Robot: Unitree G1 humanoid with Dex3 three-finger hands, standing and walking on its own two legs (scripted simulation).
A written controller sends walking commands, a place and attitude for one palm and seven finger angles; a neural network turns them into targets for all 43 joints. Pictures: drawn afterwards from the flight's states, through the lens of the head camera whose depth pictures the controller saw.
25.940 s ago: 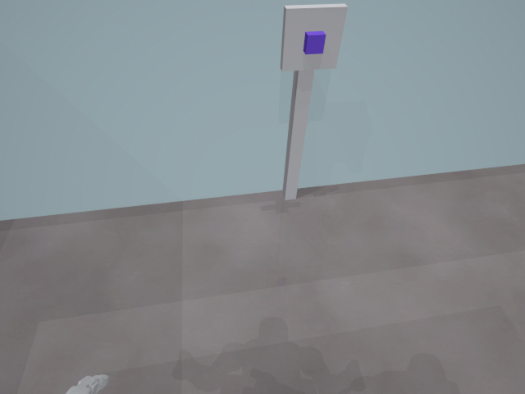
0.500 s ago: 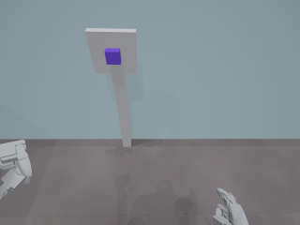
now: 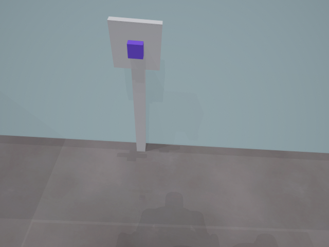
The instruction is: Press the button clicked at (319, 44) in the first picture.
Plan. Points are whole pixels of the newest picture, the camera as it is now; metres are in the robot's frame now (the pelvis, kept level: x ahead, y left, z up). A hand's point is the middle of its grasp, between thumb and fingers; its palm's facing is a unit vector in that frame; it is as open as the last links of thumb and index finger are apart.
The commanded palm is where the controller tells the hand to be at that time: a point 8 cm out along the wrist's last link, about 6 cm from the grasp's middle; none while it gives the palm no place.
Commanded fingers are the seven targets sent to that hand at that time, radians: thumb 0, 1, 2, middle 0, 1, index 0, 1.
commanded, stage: let the arm hang, fingers relaxed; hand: left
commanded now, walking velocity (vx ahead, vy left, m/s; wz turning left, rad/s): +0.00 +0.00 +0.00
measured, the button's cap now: (135, 49) +0.78 +0.16 +0.05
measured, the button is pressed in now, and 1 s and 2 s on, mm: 0 0 0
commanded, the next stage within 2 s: stand and wait in 0.74 s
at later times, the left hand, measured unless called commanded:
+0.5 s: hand out of the picture -0.02 +0.17 -0.17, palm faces +0.02 -0.98 -0.19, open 7.2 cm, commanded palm none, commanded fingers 0.00 0.90 0.90 -0.20 -0.30 -0.20 -0.30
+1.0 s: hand out of the picture +0.00 +0.17 -0.17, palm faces +0.02 -0.98 -0.21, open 7.4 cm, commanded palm none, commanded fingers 0.00 0.90 0.90 -0.20 -0.30 -0.20 -0.30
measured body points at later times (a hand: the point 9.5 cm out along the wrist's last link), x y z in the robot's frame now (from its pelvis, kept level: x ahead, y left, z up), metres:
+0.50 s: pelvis -0.01 +0.00 +0.00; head -0.01 +0.00 +0.45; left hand -0.02 +0.22 -0.15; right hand -0.04 -0.21 -0.16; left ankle +0.05 +0.10 -0.73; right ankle +0.01 -0.12 -0.73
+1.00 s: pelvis +0.02 -0.01 +0.01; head +0.03 -0.02 +0.46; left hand +0.00 +0.22 -0.15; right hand +0.00 -0.23 -0.16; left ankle +0.05 +0.10 -0.73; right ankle +0.01 -0.12 -0.73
